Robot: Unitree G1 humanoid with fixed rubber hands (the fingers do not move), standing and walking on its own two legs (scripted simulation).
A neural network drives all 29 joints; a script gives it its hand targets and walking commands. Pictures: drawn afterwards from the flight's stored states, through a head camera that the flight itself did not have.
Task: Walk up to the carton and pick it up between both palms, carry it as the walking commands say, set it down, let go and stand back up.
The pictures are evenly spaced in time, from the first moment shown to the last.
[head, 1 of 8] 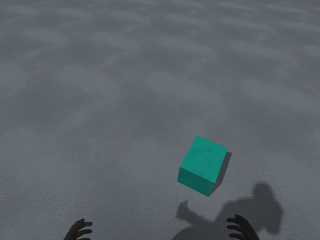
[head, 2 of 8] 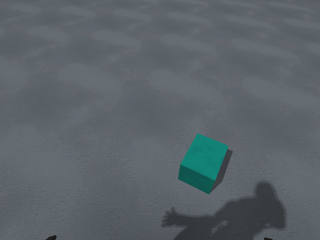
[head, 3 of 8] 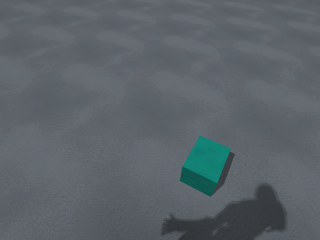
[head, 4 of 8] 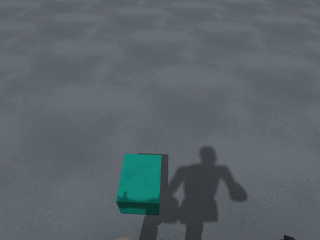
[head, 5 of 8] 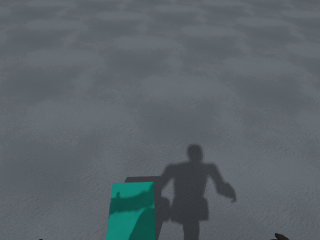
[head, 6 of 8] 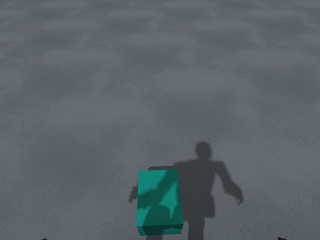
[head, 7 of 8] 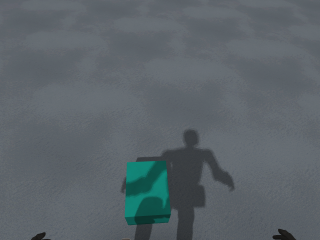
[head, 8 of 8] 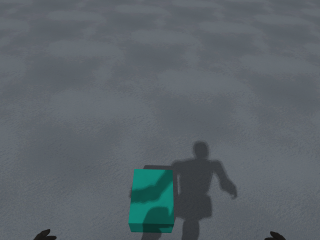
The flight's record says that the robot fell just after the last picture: no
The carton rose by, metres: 0.00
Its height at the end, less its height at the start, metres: +0.00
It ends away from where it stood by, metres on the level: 0.00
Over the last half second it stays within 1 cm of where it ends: yes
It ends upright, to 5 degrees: yes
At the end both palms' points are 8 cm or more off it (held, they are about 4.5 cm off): yes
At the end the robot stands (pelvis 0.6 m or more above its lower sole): yes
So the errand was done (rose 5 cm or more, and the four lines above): no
